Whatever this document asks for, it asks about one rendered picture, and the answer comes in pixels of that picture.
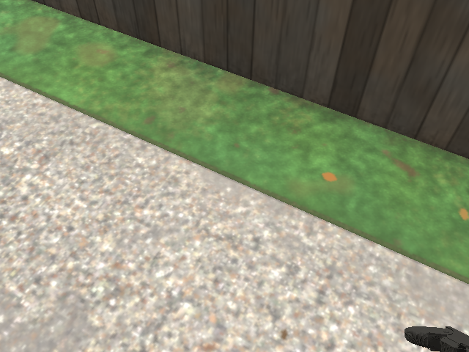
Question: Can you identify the robot right hand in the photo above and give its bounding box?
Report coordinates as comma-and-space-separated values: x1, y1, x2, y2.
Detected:
405, 326, 469, 352

